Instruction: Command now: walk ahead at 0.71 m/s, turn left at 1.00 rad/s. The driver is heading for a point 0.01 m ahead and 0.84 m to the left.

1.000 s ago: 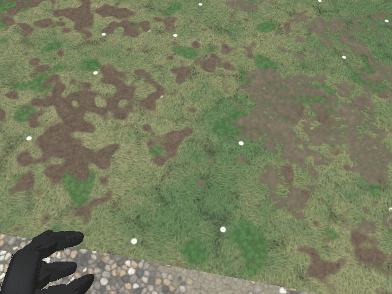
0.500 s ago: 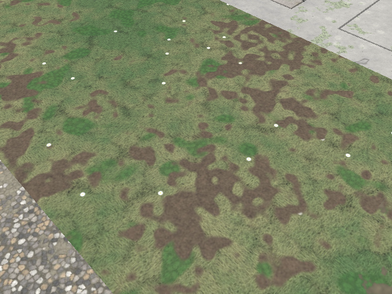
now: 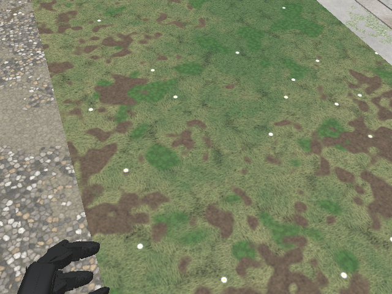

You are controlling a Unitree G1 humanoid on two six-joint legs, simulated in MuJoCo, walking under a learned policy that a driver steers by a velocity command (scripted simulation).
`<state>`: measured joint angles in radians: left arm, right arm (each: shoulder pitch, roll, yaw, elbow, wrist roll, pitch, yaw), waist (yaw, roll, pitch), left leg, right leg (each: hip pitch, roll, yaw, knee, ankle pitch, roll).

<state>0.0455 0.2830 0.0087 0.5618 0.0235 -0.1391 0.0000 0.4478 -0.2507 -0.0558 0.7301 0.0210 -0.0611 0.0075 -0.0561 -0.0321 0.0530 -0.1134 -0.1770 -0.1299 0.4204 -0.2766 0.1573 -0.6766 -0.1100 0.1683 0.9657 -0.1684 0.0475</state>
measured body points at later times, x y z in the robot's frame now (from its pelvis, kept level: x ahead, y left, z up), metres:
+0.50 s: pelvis +0.25 -0.06 -0.01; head +0.29 -0.01 +0.44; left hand +0.24 +0.25 -0.13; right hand +0.55 -0.22 -0.07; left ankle +0.26 +0.07 -0.72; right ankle +0.37 -0.16 -0.74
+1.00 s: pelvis +0.47 +0.02 -0.01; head +0.48 +0.06 +0.44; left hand +0.56 +0.35 -0.08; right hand +0.59 -0.23 -0.11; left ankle +0.25 +0.06 -0.74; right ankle +0.67 -0.04 -0.72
